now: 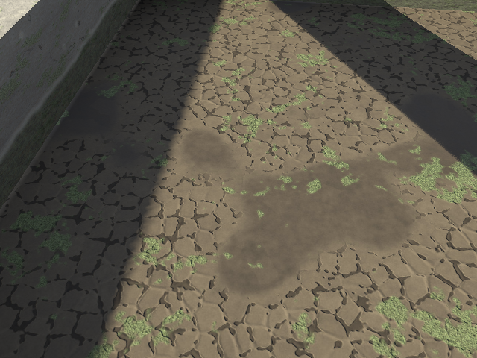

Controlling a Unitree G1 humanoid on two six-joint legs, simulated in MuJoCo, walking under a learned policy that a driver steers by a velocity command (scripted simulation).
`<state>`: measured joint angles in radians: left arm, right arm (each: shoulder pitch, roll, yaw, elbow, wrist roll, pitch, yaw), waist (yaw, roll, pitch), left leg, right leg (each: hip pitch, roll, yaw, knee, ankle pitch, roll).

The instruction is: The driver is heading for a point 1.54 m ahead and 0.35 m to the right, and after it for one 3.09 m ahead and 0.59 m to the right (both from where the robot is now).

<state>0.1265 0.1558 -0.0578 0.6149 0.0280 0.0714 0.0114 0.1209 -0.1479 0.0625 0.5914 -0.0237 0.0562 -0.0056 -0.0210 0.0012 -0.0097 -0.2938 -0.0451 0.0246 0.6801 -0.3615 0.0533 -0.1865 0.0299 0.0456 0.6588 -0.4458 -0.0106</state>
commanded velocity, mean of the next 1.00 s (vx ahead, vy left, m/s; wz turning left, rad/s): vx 0.50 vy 0.00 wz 0.00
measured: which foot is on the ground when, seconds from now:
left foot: down 0.00-1.00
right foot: down 0.00-1.00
